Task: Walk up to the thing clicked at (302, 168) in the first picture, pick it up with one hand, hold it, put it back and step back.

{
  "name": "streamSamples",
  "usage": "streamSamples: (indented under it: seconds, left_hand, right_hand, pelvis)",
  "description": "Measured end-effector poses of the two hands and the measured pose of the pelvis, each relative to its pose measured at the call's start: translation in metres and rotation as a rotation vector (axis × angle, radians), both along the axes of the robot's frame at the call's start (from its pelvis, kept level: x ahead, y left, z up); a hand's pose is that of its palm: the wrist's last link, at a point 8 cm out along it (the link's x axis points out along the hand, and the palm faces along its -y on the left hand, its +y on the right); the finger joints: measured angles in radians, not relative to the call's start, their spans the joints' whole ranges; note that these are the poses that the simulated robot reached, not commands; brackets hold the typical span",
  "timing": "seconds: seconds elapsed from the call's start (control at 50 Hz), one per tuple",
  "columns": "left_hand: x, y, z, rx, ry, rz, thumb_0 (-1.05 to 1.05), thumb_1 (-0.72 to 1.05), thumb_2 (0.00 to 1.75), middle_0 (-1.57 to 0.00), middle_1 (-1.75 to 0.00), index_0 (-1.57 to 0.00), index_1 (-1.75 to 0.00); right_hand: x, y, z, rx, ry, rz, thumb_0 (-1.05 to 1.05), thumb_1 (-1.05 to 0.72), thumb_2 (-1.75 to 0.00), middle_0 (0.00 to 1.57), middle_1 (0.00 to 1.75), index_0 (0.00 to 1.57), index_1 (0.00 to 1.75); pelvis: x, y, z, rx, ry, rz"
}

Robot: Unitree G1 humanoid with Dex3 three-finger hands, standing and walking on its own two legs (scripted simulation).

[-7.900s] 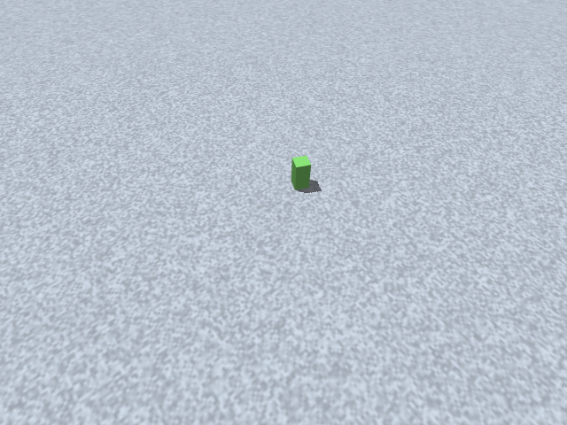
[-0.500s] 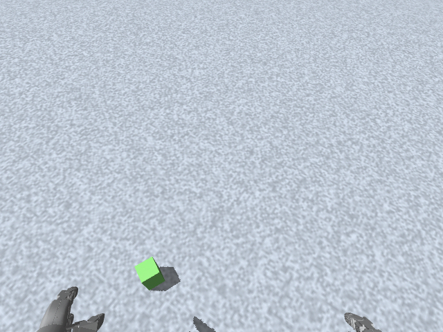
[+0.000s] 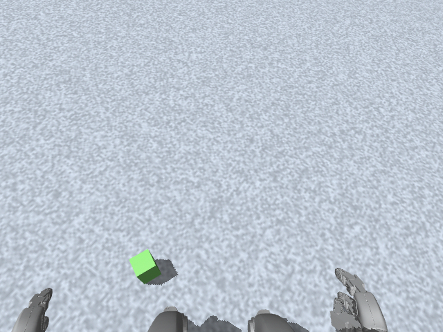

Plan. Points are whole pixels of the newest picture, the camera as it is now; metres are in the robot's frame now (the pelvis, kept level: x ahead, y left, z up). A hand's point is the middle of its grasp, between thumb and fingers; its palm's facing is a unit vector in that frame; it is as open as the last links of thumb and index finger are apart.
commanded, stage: go down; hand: left
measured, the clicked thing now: (146, 267) +0.37 +0.25 -0.63
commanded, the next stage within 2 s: none
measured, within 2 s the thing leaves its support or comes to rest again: neither
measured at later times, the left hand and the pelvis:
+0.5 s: hand (46, 322) +0.17 +0.35 -0.20, palm faces +0.23 -0.93 -0.27, open 17.5 cm; pelvis -0.04 +0.00 -0.12, yaw -1 degrees
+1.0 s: hand (40, 300) +0.22 +0.41 -0.26, palm faces +0.26 -0.95 -0.17, open 17.6 cm; pelvis -0.07 +0.00 -0.23, yaw -4 degrees
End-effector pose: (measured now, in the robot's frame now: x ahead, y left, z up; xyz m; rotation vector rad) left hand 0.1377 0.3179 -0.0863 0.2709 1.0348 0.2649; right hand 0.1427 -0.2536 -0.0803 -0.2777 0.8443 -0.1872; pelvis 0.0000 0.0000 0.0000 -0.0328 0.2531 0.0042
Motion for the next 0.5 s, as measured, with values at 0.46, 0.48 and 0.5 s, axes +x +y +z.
streamSamples:
  seconds: [0.46, 0.48, 0.5]
  left_hand:
    - [0.000, 0.070, -0.076, -0.017, -0.311, 0.030, -0.01, -0.56, 0.03, -0.09, -0.09, -0.09, -0.08]
    - [0.004, 0.074, -0.082, -0.015, -0.340, 0.028, -0.01, -0.57, 0.03, -0.09, -0.09, -0.09, -0.08]
    - [0.008, 0.079, -0.087, -0.012, -0.368, 0.026, -0.01, -0.57, 0.03, -0.09, -0.08, -0.09, -0.08]
  right_hand:
    - [0.011, -0.004, -0.103, -0.068, -0.004, 0.135, 0.01, -0.92, -0.90, 0.21, 0.30, 0.21, 0.30]
    - [0.010, -0.004, -0.113, -0.072, 0.004, 0.141, 0.01, -0.93, -0.90, 0.21, 0.30, 0.21, 0.30]
    - [0.009, -0.004, -0.122, -0.075, 0.012, 0.146, 0.01, -0.93, -0.90, 0.21, 0.30, 0.21, 0.30]
  pelvis:
    - [-0.033, -0.002, -0.104, -0.017, 0.213, -0.005]
    - [-0.036, -0.002, -0.112, -0.018, 0.223, -0.007]
    - [-0.038, -0.002, -0.120, -0.020, 0.233, -0.008]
